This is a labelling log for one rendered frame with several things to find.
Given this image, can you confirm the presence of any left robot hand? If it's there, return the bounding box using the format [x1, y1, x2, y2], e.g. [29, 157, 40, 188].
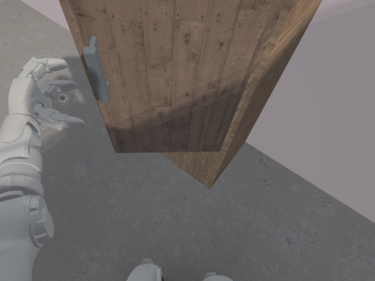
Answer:
[8, 57, 86, 131]

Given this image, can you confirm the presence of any robot left forearm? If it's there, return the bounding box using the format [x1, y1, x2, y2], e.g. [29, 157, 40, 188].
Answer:
[0, 114, 44, 202]

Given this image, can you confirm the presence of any left robot upper arm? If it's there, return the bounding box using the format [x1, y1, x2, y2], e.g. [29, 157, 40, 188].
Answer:
[0, 195, 54, 281]

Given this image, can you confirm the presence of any robot left thigh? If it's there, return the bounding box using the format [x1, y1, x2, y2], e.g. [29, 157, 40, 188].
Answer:
[127, 263, 162, 281]

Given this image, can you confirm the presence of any cupboard door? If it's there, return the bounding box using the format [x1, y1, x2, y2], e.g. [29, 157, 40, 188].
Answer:
[59, 0, 280, 153]

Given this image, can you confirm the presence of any handle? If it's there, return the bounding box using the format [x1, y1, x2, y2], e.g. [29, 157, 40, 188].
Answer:
[83, 36, 110, 102]

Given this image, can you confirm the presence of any right robot shin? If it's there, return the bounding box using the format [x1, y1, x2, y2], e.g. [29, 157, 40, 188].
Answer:
[204, 272, 216, 280]

